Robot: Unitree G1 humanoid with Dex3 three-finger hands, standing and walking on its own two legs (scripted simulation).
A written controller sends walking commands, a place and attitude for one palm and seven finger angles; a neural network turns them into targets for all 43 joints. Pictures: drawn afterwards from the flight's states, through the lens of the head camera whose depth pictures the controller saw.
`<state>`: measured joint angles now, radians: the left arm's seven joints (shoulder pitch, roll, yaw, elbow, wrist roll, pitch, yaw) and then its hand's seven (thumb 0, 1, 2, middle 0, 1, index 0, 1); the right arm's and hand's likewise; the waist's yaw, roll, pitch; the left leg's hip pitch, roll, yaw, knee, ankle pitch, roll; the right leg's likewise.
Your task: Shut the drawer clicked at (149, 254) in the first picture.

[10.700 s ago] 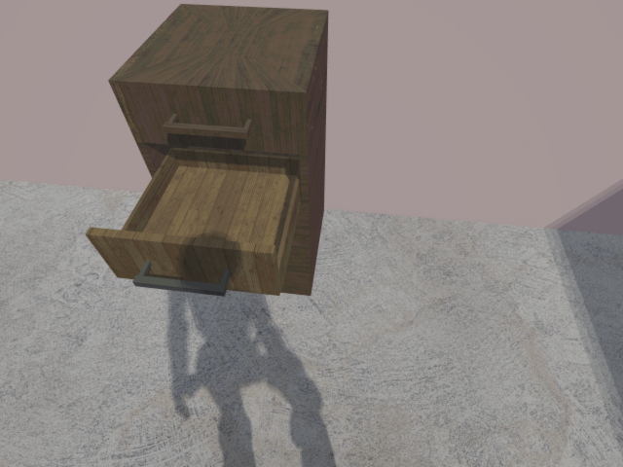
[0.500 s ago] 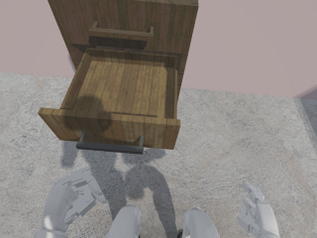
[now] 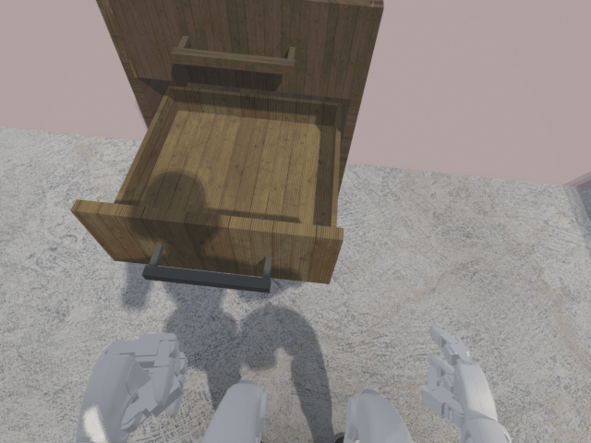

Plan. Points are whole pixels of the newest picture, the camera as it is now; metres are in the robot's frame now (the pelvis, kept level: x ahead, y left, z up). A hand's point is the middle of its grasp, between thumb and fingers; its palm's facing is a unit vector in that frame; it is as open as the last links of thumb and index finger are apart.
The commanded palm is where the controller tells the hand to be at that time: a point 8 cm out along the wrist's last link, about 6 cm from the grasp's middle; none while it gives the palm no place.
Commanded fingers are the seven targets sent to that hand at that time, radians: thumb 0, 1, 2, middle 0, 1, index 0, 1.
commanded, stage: raise the hand and make a fist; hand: left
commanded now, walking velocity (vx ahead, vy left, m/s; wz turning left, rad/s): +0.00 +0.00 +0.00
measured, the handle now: (210, 268) +0.36 +0.17 -0.06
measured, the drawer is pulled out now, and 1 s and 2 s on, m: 0.30 0.30 0.30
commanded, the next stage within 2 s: bring the fist close to the handle in 0.34 s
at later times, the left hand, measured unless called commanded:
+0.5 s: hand (180, 389) +0.18 +0.14 +0.04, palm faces -0.02 -1.00 -0.04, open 3.3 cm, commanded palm +0.16 +0.20 +0.04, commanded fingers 0.00 0.90 0.90 -1.40 -1.60 -1.40 -1.60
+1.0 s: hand (194, 363) +0.22 +0.15 -0.01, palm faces -0.06 -1.00 -0.03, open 3.3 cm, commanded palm +0.21 +0.20 -0.01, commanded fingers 0.00 0.90 0.90 -1.40 -1.60 -1.40 -1.60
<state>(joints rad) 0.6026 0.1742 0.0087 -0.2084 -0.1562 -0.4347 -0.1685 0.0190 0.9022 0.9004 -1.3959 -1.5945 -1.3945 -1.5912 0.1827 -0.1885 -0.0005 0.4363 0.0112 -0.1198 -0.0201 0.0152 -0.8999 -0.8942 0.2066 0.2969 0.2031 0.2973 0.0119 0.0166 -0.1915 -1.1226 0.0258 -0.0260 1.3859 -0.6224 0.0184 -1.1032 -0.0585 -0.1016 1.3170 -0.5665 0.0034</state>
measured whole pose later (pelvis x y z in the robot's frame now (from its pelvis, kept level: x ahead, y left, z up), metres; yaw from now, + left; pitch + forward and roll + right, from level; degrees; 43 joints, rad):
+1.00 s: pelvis -0.01 -0.01 -0.03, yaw +0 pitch +25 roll -3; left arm 0.40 0.20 0.06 -0.03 -0.18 -0.50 -0.18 0.02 0.90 0.90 -1.40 -1.60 -1.40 -1.60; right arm 0.16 -0.22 -0.01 0.49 0.01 -0.14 -0.02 0.02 -0.90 -0.89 0.20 0.30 0.20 0.30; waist -0.02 0.01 -0.21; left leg -1.31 0.03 -0.03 1.51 -0.64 0.01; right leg -1.29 -0.06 -0.10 1.45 -0.59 -0.01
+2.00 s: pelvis -0.02 -0.01 -0.07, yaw -1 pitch +29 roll -3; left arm 0.15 0.22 0.09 0.12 -0.19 -0.49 -0.17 0.02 0.90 0.90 -1.40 -1.60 -1.40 -1.60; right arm 0.11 -0.25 0.00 0.51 0.01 -0.07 -0.01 0.01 -0.90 -0.89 0.20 0.30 0.20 0.30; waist -0.03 0.01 -0.21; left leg -1.48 0.03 -0.04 1.64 -0.67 0.01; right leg -1.47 -0.06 -0.10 1.57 -0.61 -0.01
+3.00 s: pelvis -0.04 +0.00 -0.06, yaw -1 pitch +30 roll -3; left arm -0.43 0.28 0.17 0.64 -0.12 -0.50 -0.11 0.02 0.85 0.96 -1.40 -1.60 -1.40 -1.60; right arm 0.17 -0.26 0.03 0.60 -0.01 -0.03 -0.03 0.01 -0.90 -0.89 0.21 0.30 0.20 0.30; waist -0.09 0.02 -0.19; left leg -1.51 0.02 -0.03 1.60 -0.61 0.02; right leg -1.50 -0.07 -0.09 1.54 -0.56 -0.01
